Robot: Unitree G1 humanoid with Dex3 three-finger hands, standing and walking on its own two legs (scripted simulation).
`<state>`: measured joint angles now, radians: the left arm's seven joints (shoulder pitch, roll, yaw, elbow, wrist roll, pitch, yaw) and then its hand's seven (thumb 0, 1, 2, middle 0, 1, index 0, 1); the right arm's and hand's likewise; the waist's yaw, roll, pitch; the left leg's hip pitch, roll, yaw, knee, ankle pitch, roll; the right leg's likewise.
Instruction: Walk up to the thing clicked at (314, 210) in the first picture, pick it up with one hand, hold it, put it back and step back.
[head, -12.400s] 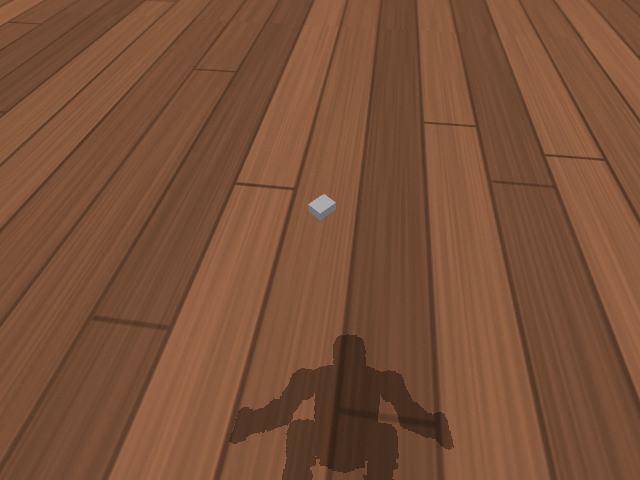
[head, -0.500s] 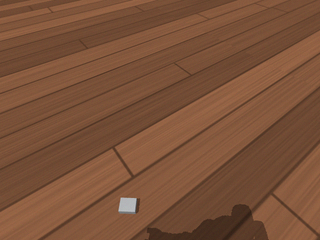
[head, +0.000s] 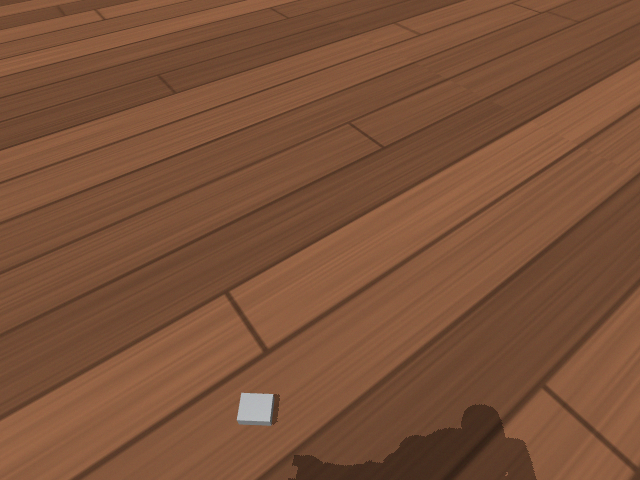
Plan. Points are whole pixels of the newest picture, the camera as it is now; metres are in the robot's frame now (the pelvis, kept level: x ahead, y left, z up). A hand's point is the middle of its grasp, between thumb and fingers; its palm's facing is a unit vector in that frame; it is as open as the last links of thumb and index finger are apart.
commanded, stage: stand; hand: left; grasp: from above
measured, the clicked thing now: (256, 409) +0.42 +0.24 -0.76
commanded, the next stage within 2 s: rise first in 0.16 s
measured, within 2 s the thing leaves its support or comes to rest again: neither
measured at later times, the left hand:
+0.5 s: hand (166, 473) +0.15 +0.25 -0.17, palm faces -0.01 -0.95 -0.32, open 8.9 cm
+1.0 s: hand out of the picture +0.11 +0.26 -0.24, palm faces -0.16 -0.88 -0.44, open 13.2 cm
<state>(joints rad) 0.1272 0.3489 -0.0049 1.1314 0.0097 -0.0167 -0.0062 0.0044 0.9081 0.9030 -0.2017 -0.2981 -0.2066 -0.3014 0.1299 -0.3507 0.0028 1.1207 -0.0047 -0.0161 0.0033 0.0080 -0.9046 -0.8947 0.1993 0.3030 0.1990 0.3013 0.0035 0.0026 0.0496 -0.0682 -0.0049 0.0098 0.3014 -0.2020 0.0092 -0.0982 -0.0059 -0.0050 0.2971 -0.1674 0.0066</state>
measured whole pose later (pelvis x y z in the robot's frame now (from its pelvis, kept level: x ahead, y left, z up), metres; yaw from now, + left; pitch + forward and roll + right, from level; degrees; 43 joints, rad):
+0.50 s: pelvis -0.01 +0.00 -0.02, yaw +0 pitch +8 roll -1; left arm -0.05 0.35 0.14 1.03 0.08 -0.02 -0.04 0.01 0.49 0.89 -0.21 -0.63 -0.21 -0.64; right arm 0.21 -0.26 -0.02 0.80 0.03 -0.04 -0.02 0.01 -0.89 -0.89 0.20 0.30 0.20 0.30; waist -0.02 -0.02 0.00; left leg -0.44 0.00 0.00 0.64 -0.33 0.01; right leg -0.46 0.00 -0.01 0.61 -0.29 0.00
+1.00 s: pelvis -0.02 +0.00 -0.10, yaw +1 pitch +18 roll -2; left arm 0.24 0.34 0.12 0.48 0.24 0.17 -0.02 0.00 -0.40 0.85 -0.28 -0.88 -0.27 -0.90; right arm 0.18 -0.24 -0.03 0.56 0.01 -0.12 -0.02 0.01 -0.92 -0.90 0.20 0.30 0.20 0.30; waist -0.02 0.00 -0.11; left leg -0.93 0.00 -0.03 1.17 -0.56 0.01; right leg -0.93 -0.01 -0.04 1.12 -0.50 0.01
